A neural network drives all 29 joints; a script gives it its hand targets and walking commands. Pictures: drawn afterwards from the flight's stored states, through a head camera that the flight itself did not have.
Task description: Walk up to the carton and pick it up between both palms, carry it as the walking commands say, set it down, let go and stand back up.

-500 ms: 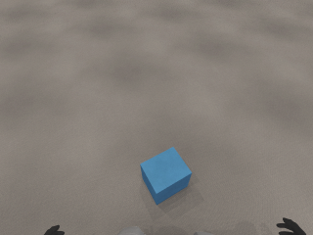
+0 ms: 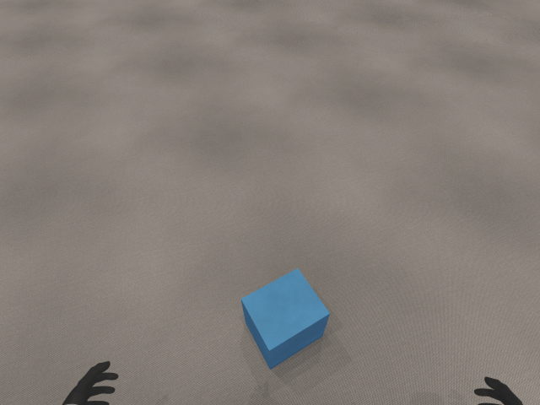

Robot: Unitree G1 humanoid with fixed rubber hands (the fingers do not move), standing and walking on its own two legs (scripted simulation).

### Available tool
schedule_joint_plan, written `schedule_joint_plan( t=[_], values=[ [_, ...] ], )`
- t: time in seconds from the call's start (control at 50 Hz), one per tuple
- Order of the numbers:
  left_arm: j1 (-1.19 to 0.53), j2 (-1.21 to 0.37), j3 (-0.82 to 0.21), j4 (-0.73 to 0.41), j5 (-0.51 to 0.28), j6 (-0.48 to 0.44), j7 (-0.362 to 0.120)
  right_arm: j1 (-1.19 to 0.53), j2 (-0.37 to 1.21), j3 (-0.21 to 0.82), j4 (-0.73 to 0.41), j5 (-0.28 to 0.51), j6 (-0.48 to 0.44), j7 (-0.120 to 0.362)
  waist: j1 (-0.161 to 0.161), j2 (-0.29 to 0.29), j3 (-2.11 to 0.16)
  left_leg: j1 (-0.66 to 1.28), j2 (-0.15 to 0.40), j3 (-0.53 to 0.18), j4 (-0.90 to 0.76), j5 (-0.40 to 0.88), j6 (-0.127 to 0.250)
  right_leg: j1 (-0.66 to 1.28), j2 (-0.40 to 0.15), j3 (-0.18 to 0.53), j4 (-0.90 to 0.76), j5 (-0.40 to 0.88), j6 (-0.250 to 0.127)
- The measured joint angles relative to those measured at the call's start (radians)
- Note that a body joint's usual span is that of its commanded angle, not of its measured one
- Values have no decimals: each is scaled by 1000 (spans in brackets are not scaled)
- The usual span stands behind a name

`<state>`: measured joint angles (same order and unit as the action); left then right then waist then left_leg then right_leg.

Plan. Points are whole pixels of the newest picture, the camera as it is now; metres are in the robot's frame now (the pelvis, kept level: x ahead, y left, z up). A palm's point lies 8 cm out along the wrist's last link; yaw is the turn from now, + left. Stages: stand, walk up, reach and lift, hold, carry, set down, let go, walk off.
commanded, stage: walk up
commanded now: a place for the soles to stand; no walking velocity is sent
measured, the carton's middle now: (284, 318) +0.49 +0.00 -0.67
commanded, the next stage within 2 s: none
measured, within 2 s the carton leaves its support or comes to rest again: neither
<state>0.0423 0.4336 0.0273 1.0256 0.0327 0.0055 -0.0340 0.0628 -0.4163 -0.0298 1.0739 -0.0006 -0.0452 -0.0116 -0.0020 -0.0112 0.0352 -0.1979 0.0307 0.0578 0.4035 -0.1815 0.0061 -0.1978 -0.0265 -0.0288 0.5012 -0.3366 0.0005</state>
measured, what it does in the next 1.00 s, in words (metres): steps to the right, turning left: right foot, then left foot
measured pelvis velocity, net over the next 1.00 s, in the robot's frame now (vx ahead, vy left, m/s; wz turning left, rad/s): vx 0.12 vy -0.26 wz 0.46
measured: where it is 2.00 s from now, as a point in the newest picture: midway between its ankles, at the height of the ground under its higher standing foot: outside the picture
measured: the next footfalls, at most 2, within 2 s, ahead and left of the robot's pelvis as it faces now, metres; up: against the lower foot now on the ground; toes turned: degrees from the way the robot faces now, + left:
right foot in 0.32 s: +0.12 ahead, -0.26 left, +0.00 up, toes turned +7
left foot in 0.52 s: +0.12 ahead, -0.03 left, +0.00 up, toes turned +17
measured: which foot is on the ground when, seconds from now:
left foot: down 0.00-0.32, up 0.34-0.50, down 0.52-0.76, up 0.78-0.98, down 1.00-1.00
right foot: up 0.00-0.30, down 0.32-0.52, up 0.54-0.74, down 0.76-1.00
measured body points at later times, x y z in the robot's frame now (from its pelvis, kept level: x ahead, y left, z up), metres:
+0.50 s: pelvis +0.05 -0.15 -0.03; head +0.07 -0.11 +0.41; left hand +0.08 +0.21 -0.14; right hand +0.20 -0.51 -0.09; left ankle +0.07 -0.04 -0.74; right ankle +0.08 -0.26 -0.74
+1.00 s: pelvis +0.12 -0.26 -0.04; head +0.16 -0.25 +0.41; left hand +0.06 +0.10 -0.12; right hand +0.38 -0.53 -0.13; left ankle +0.09 -0.15 -0.74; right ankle +0.20 -0.36 -0.74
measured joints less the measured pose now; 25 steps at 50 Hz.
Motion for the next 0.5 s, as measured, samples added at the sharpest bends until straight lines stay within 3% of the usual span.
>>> schedule_joint_plan(
  t=[0.06,0.12,0.22,0.28,0.3,0.32,0.34,0.38,0.42,0.5],
  values=[
    [-12,37,43,-128,30,41,-35,125,-24,-35,-40,-5,-22,-37,-1,-29,8,-41,-7,-37,33,-10,5,-158,4,50,315,-52,-11],
    [5,76,79,-212,36,60,-65,221,-57,-51,-72,-19,-30,-59,-13,-63,28,-62,-9,-64,60,-17,-14,-260,-29,94,432,-34,3],
    [37,101,113,-279,40,90,-93,318,-125,-72,-144,-40,-43,-75,-39,-80,53,-119,20,-121,171,-80,-34,-307,-69,109,418,-81,16],
    [47,99,122,-314,35,87,-96,344,-163,-77,-181,-47,-43,-82,-44,-77,52,-166,49,-165,255,-131,-47,-278,-69,87,350,-112,4],
    [54,99,123,-326,34,81,-94,350,-174,-77,-193,-50,-41,-84,-43,-74,46,-190,59,-183,298,-155,-43,-249,-62,74,301,-115,-7],
    [63,97,126,-339,37,71,-90,353,-185,-77,-203,-52,-37,-88,-37,-66,44,-220,69,-203,359,-193,-17,-236,-48,62,268,-82,-9],
    [75,89,125,-344,36,62,-84,342,-185,-77,-208,-47,-31,-94,-36,-59,50,-253,67,-214,434,-260,-5,-247,-39,48,298,-51,6],
    [96,64,113,-340,28,59,-76,309,-167,-70,-207,-36,-26,-108,-35,-48,64,-318,50,-179,581,-325,3,-232,-39,7,322,-49,11],
    [121,40,100,-335,27,62,-69,284,-143,-58,-203,-28,-31,-104,-16,-44,70,-339,37,-101,623,-322,6,-194,-41,-24,294,-54,-10],
    [181,35,83,-342,29,74,-60,295,-114,-44,-209,-12,-56,-90,39,-56,52,-239,-15,27,408,-215,25,-154,-46,-57,287,-82,-49]
  ],
)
